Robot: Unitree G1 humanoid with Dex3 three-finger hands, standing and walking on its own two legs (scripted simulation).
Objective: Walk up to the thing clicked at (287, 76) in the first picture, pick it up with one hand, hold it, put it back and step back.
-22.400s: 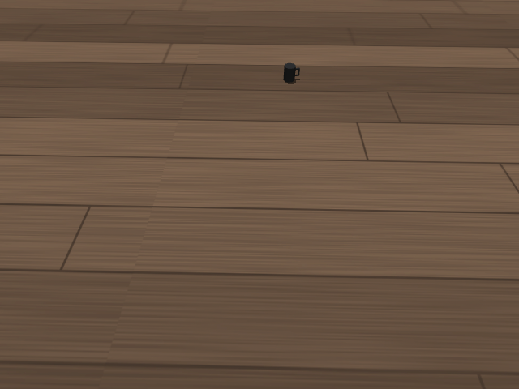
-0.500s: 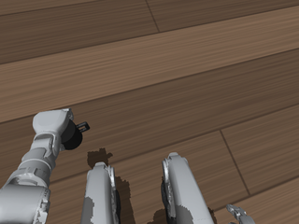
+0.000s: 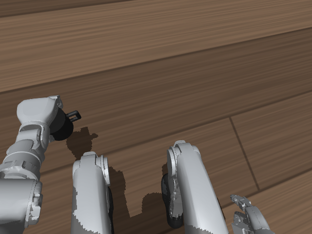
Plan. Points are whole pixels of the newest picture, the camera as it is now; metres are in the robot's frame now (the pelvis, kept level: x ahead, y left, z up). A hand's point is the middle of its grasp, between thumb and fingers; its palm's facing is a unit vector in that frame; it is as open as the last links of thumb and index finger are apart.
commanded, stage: crouch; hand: left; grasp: from above
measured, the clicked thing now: (60, 121) +0.42 +0.23 -0.23
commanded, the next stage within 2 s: lower in 0.46 s
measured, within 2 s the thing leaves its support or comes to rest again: rests again in 1.30 s
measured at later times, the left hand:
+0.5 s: hand (52, 126) +0.41 +0.25 -0.23, palm faces -0.47 -0.02 -0.88, open 10.8 cm
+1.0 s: hand (59, 128) +0.42 +0.25 -0.29, palm faces -0.48 -0.03 -0.88, open 10.7 cm
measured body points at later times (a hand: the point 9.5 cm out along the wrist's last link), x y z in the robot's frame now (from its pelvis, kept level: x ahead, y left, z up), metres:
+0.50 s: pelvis -0.01 +0.00 -0.06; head +0.22 +0.04 +0.33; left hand +0.43 +0.25 -0.18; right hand +0.05 -0.28 -0.18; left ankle +0.07 +0.13 -0.39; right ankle +0.09 -0.14 -0.39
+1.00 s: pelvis -0.01 +0.00 -0.10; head +0.23 +0.05 +0.28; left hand +0.44 +0.25 -0.24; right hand +0.04 -0.28 -0.21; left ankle +0.07 +0.13 -0.39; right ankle +0.09 -0.14 -0.39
